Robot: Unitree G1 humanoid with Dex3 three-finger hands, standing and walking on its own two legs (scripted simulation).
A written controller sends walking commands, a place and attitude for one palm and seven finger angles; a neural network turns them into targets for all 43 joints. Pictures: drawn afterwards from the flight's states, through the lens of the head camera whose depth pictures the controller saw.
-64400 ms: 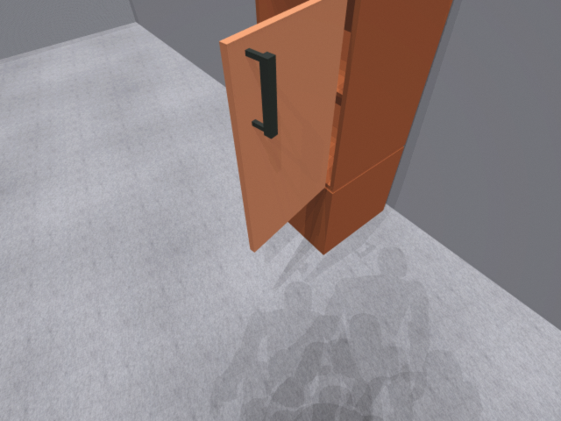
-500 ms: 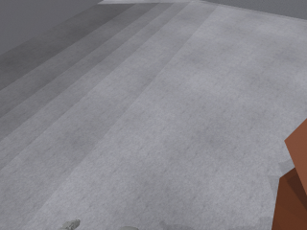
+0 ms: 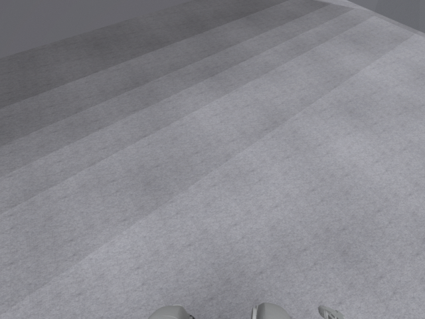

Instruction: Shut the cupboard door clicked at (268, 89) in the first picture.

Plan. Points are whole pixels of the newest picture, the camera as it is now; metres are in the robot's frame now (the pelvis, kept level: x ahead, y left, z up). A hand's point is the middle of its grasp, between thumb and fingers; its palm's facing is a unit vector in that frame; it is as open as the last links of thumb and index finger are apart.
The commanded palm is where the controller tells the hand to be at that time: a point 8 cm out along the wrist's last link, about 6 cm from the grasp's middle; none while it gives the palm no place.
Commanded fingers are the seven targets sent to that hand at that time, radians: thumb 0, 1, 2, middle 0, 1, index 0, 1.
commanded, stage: walk to a spot facing it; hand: left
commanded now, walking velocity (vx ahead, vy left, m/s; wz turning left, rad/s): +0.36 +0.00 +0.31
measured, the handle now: out of the picture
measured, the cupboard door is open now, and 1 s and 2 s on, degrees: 25 25 25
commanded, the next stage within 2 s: turn to face it in 0.66 s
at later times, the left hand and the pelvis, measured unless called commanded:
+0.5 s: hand (162, 252) +0.26 +0.13 -0.13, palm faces +0.22 -0.95 -0.21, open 7.3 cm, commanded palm none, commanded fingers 0.00 0.90 0.90 -0.20 -0.30 -0.20 -0.30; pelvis +0.20 -0.06 +0.02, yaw +13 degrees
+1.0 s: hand (131, 268) +0.23 +0.20 -0.17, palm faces +0.44 -0.88 -0.21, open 7.4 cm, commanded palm none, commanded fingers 0.00 0.90 0.90 -0.20 -0.30 -0.20 -0.30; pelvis +0.29 +0.01 +0.01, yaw +21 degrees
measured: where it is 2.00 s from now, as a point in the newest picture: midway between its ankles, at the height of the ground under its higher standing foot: (205, 282)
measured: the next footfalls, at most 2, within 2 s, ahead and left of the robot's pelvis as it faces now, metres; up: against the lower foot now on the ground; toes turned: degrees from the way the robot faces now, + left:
right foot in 0.32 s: +0.28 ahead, -0.14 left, +0.00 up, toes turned +1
left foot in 0.80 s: +0.34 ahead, +0.11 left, +0.00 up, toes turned +29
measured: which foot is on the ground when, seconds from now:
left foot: down 0.00-0.32, up 0.34-0.78, down 0.80-1.00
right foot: up 0.00-0.30, down 0.32-0.78, up 0.80-1.00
